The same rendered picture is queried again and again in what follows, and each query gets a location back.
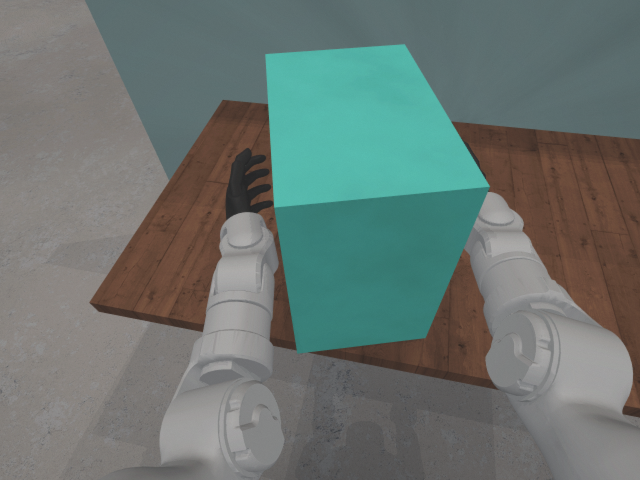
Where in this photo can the table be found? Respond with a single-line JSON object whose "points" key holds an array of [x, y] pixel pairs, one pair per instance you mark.
{"points": [[578, 196]]}

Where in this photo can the carton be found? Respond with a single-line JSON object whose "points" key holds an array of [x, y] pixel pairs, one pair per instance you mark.
{"points": [[375, 194]]}

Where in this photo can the robot left upper arm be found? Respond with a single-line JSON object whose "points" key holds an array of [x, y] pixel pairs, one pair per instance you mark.
{"points": [[225, 431]]}

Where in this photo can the robot left forearm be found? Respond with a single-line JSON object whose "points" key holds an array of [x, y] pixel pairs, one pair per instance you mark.
{"points": [[236, 337]]}

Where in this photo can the robot right forearm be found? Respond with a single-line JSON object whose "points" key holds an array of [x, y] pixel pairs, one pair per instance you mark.
{"points": [[509, 273]]}

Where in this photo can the robot right upper arm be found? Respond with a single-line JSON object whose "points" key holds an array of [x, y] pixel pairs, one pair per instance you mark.
{"points": [[568, 382]]}

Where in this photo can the left robot hand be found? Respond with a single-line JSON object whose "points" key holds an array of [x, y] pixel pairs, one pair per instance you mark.
{"points": [[238, 198]]}

